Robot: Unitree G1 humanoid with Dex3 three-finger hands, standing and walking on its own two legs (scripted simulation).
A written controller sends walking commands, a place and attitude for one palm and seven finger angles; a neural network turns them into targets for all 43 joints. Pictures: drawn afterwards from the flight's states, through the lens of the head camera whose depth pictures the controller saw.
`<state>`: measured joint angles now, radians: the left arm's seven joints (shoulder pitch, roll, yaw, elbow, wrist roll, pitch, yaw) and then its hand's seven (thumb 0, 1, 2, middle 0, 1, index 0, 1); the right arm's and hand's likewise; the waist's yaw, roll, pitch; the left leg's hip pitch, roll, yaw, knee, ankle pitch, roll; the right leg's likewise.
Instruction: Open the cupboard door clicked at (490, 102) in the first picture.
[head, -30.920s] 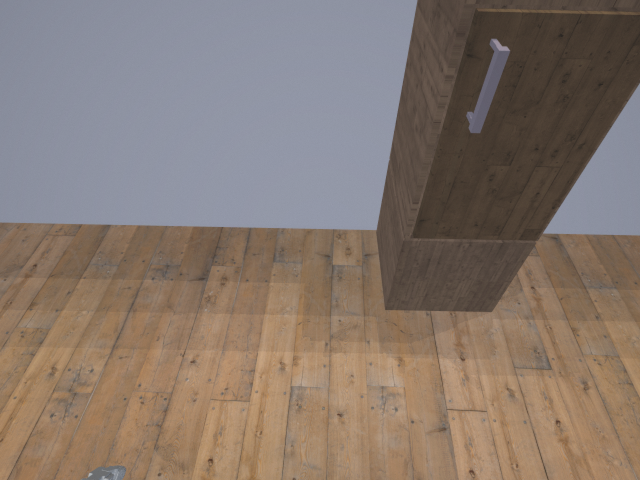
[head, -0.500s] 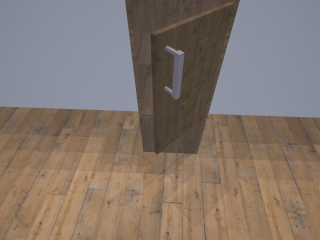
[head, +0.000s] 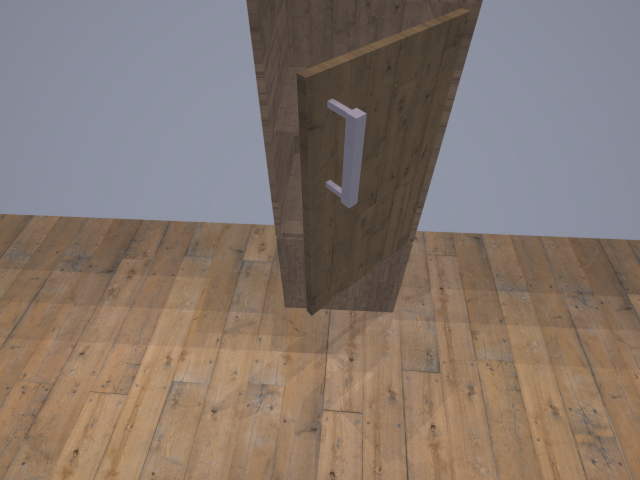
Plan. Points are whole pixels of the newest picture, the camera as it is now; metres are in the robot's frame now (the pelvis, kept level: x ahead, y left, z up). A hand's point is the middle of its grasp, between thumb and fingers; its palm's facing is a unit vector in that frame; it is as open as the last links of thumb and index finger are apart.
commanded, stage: walk to a spot facing it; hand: left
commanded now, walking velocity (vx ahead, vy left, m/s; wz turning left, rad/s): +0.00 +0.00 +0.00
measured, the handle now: (342, 156) +0.54 +0.00 +0.12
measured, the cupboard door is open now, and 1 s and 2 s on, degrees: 44 44 44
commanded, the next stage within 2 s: none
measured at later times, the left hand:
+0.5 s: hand out of the picture +0.07 +0.18 -0.17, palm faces -0.12 -0.96 -0.26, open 7.4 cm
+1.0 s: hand out of the picture +0.12 +0.13 -0.18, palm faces -0.37 -0.90 -0.22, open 7.4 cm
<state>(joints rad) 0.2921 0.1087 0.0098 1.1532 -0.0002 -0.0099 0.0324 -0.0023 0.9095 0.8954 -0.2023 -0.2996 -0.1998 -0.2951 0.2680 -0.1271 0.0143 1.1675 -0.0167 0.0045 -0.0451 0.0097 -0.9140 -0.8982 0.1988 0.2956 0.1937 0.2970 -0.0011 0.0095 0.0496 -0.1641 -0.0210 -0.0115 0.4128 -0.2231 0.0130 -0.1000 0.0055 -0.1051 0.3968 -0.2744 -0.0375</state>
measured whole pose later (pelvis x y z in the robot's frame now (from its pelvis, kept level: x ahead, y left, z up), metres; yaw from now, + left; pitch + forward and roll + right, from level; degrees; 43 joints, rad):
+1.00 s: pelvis +0.01 -0.03 -0.01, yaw -27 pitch +2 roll +0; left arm 0.25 0.20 0.08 0.93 0.02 0.04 0.01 0.00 0.90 0.89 -0.21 -0.30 -0.20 -0.30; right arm 0.04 -0.21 -0.06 0.88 0.00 0.04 -0.03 0.01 -0.91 -0.90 0.20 0.30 0.19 0.30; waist 0.05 -0.03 0.12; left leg -0.39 0.00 -0.03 0.80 -0.42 -0.05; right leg -0.26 0.10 0.18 0.50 -0.27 -0.04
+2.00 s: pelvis +0.06 -0.06 +0.00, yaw -65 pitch +1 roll -2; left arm 0.16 0.23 0.09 0.91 0.02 0.07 -0.05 0.00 0.91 0.90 -0.20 -0.30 -0.20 -0.29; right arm 0.29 -0.16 -0.02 0.91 -0.03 -0.01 -0.03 0.01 -0.90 -0.90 0.20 0.30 0.20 0.30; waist 0.00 -0.01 0.08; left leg -0.20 0.13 0.18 0.49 -0.30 -0.02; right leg -0.43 -0.03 -0.06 0.90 -0.43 0.04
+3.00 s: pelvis +0.10 -0.45 -0.03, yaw -95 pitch +0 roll +1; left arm 0.03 0.20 0.06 0.91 0.03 -0.04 -0.04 0.00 0.91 0.90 -0.20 -0.30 -0.20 -0.29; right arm 0.53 -0.16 -0.02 1.12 -0.02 -0.03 0.00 0.01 -0.91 -0.90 0.20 0.30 0.19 0.30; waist -0.06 0.00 0.09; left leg -0.01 0.15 0.30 0.64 -0.47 -0.06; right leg -0.44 -0.02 -0.13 0.62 -0.18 -0.10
